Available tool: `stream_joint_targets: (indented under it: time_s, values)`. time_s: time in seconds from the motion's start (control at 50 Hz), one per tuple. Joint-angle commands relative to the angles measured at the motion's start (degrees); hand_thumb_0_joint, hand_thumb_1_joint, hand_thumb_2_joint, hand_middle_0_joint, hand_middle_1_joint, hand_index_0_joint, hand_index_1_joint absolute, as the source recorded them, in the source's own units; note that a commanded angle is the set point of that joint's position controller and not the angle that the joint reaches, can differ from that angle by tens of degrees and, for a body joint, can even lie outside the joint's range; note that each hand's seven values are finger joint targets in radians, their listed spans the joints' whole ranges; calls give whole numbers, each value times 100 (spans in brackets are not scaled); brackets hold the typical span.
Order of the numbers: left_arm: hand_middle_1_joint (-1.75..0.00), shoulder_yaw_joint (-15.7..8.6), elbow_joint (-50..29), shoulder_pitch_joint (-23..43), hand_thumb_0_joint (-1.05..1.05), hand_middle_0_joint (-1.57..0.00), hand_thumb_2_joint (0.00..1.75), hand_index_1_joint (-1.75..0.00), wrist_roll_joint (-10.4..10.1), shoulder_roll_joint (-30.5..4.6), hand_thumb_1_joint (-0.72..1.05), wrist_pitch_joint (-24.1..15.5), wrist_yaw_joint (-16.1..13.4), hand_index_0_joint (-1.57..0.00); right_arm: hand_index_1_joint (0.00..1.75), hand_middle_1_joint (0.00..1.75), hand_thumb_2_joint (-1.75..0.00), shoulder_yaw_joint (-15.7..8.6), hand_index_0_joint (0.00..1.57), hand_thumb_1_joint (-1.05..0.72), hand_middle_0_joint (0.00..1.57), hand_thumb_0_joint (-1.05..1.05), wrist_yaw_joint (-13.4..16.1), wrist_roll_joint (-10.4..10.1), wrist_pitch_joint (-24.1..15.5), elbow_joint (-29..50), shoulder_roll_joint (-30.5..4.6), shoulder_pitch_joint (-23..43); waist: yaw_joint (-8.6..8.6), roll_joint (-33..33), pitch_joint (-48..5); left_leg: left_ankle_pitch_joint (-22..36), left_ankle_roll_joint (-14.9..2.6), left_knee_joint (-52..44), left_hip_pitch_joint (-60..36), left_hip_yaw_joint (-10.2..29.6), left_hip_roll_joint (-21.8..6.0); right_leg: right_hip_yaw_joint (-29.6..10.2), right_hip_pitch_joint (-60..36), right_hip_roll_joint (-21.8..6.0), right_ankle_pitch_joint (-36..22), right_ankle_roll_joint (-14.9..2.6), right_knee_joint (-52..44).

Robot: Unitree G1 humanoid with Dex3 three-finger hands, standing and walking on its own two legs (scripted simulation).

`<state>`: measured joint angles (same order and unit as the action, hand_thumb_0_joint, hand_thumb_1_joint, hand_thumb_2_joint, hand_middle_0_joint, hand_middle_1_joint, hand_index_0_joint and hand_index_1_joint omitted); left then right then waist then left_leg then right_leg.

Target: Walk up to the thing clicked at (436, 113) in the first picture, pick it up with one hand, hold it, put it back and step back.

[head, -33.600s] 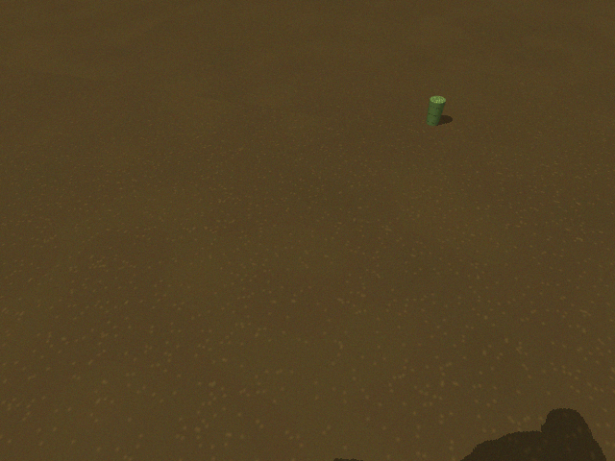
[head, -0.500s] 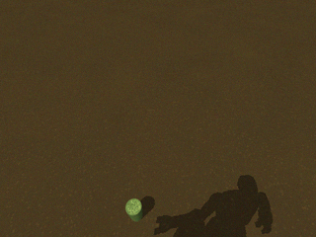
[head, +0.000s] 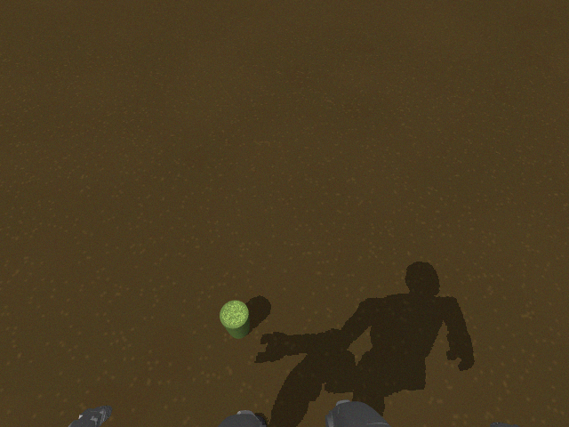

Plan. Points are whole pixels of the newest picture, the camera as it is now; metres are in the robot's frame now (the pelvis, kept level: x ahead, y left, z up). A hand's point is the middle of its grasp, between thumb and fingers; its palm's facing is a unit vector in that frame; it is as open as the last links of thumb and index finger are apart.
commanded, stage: step back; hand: left
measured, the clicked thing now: (236, 321) +0.48 +0.18 -0.69
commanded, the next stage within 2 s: none
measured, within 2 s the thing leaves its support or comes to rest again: neither
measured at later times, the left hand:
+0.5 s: hand out of the picture +0.01 +0.25 -0.13, palm faces +0.02 -0.90 -0.43, open 7.4 cm
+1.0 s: hand out of the picture -0.17 +0.27 -0.16, palm faces -0.07 -0.91 -0.40, open 7.4 cm
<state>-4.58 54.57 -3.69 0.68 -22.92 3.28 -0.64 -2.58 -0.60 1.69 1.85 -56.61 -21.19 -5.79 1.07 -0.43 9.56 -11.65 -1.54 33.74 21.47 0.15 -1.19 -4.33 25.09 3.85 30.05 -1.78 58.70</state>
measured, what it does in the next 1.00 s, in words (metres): walks backwards: right foot, then left foot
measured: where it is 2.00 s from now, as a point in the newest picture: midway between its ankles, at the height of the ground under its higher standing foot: outside the picture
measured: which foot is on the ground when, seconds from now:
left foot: down 0.00-0.20, up 0.22-0.54, down 0.56-1.00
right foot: up 0.00-0.14, down 0.16-0.60, up 0.62-1.00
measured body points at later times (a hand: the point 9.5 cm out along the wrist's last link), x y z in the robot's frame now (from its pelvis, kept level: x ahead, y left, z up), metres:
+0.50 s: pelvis -0.10 -0.02 +0.00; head -0.02 -0.04 +0.44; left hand +0.01 +0.30 -0.11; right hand -0.01 -0.34 -0.14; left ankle -0.12 +0.10 -0.69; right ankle -0.07 -0.14 -0.73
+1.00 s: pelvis -0.25 -0.01 -0.01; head -0.19 +0.00 +0.43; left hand -0.17 +0.31 -0.13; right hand -0.11 -0.32 -0.11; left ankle -0.12 +0.09 -0.73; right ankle -0.29 -0.14 -0.72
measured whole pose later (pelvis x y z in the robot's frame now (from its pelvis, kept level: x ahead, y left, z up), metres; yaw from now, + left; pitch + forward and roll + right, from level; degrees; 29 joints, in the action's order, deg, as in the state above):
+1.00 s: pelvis -0.25 -0.01 -0.01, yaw -4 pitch -3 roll +0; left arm -4.4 49.9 -11.8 0.8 -22.5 2.6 -0.6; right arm -2.4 -0.3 1.7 2.3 -45.4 -21.0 -3.0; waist -1.0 -0.7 11.4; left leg -7.4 -2.2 34.6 24.3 -3.7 -1.2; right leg -3.7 14.5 0.7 26.2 1.4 44.2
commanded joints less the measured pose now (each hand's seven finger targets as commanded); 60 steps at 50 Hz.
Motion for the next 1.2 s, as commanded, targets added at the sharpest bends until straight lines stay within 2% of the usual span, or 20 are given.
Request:
stream_joint_targets:
  time_s: [0.0,0.08,0.14,0.16,0.18,0.2,0.28,0.4,0.48,0.54,0.58,0.6,0.68,0.82,0.94,1.0,1.04,1.06,1.12,1.18]
  values:
    - [-30,-215,-311,-770,0,-20,90,-30,-70,-803,90,-82,-39,-20,30,30,-90,-316,20,-90,20,0,170,29,-127,687,-1418,333,-270,906,-1458,1785,-1259,-880,-1092,1221,-1363,-183,-62,-130,-38,76,450]
    - [-30,-229,-459,-717,0,-20,90,-30,-19,-758,90,-200,-36,-20,30,30,-90,-329,20,-90,20,0,184,-5,-27,742,-1417,13,-29,949,-1560,1948,-1114,-316,-1725,1069,-1189,121,-355,-394,-240,223,-1907]
    - [-30,-305,-186,-1284,0,-20,90,-30,104,-893,90,-296,-83,-20,30,30,-90,-281,20,-90,20,0,159,-162,95,824,-1384,266,-244,708,-1477,865,-593,286,-545,824,-861,232,-1662,-432,-2165,167,-3804]
    - [-30,-419,-307,-1073,0,-20,90,-30,178,-1368,90,-343,-88,-20,30,30,-90,-203,20,-90,20,0,137,-217,91,862,-1085,135,-100,-623,-1279,-535,-161,1123,546,453,-106,-1338,-1850,-1348,-2504,-55,-3901]
    - [-30,-546,-549,-693,0,-20,90,-30,145,-1896,90,-309,-57,-20,30,30,-90,-208,20,-90,20,0,187,-189,98,992,-1036,313,-215,-1331,-919,-2127,98,2012,1113,369,739,-2305,-1141,-2256,-2432,-910,-4109]
    - [-30,-573,-816,-414,0,-20,90,-30,223,-2137,90,-323,-86,-20,30,30,-90,-316,20,-90,20,0,257,-114,113,923,-1249,319,-396,-1587,-749,-2425,178,3029,603,871,571,-3067,-186,-2880,-2515,-1580,-4219]
    - [-30,-419,-984,181,0,-20,90,-30,123,-1145,90,-356,-119,-20,30,30,-90,-236,20,-90,20,0,224,-233,37,674,-1128,-256,178,-745,-867,-1365,138,3474,1009,1050,986,-582,-1346,-1463,-4360,-655,-3372]
    - [-30,-371,-1037,-882,0,-20,90,-30,89,-920,90,-288,-233,-20,30,30,-90,-145,20,-90,20,0,277,-136,-78,950,-1035,-19,-518,-868,-1370,-1616,286,2085,1444,704,601,-798,-3285,-1747,-5212,-1023,-2763]
    - [-30,-357,-1241,-534,0,-20,90,-30,38,-1145,90,-222,-213,-20,30,30,-90,-224,20,-90,20,0,244,-81,-100,906,-1069,-433,-295,-1172,-1505,-1445,115,482,203,356,192,-801,-2604,-1919,-5088,-990,-2514]
    - [-30,-264,-1413,-211,0,-20,90,-30,-31,-1132,90,-152,-142,-20,30,30,-90,-369,20,-90,20,0,191,0,-120,772,-1210,-832,10,-643,-1533,645,-19,-924,-985,267,130,-511,-1534,-1558,-3844,-505,-2057]
    - [-30,-203,-1453,-196,0,-20,90,-30,-108,-813,90,-138,-142,-20,30,30,-90,-506,20,-90,20,0,129,37,-126,949,-1954,-408,-22,1439,-1437,2175,-978,-1278,-1316,2524,-1558,307,-41,134,-178,18,-707]
    - [-30,-316,-1371,15,0,-20,90,-30,-40,-1002,90,-122,-209,-20,30,30,-90,-555,20,-90,20,0,118,41,-131,1005,-2181,-422,266,1641,-1377,1932,-1612,-1458,-725,3250,-2035,-383,-220,230,971,69,473]
    - [-30,-301,-1048,-721,0,-20,90,-30,-101,-962,90,-98,-162,-20,30,30,-90,-332,20,-90,20,0,190,54,-117,1202,-1284,276,-329,669,-932,2012,-930,-1122,-992,1343,-1064,-706,400,228,-153,10,1459]
    - [-30,-242,-1060,-811,0,-20,90,-30,-21,-870,90,-188,-147,-20,30,30,-90,-379,20,-90,20,0,196,-36,-102,1241,-1259,-185,72,903,-1210,2067,-1293,-871,-2037,1191,-1228,-365,339,11,-138,456,217]
    - [-30,-289,-762,-1431,0,-20,90,-30,10,-981,90,-200,-34,-20,30,30,-90,-497,20,-90,20,0,123,13,29,1431,-1599,85,-47,1254,-1499,-194,-1039,-1214,-1121,1355,-1319,258,-973,-337,-395,253,-1788]
    - [-30,-381,-438,-2011,0,-20,90,-30,96,-1019,90,-226,22,-20,30,30,-90,-478,20,-90,20,0,112,-70,108,1440,-1508,297,-342,876,-1542,-1168,-497,-845,-8,1126,-960,255,-1985,-388,-1111,-69,-3074]
    - [-30,-587,-801,-1457,0,-20,90,-30,213,-1797,90,-206,35,-20,30,30,-90,-386,20,-90,20,0,125,-117,76,1548,-1070,483,-545,-1499,-701,-1897,199,1474,1159,354,712,-2629,-668,-2189,765,-1027,-4533]
    - [-30,-640,-1134,-680,0,-20,90,-30,260,-2213,90,-209,-15,-20,30,30,-90,-490,20,-90,20,0,195,-56,113,1469,-1348,377,-499,-1803,-219,-2065,349,2915,695,926,573,-3393,788,-3045,1180,-1668,-5013]
    - [-30,-450,-1411,343,0,-20,90,-30,206,-1350,90,-281,-96,-20,30,30,-90,-488,20,-90,20,0,124,-140,118,998,-1358,-539,213,-738,-80,-1128,249,3666,441,1181,922,-1048,587,-1736,-612,-856,-4296]
    - [-30,-454,-1386,-105,0,-20,90,-30,216,-1110,90,-271,-58,-20,30,30,-90,-361,20,-90,20,0,188,-93,28,938,-1202,-771,-72,-767,-609,-1084,354,3665,627,877,1029,-531,-470,-1327,-1316,-580,-3918]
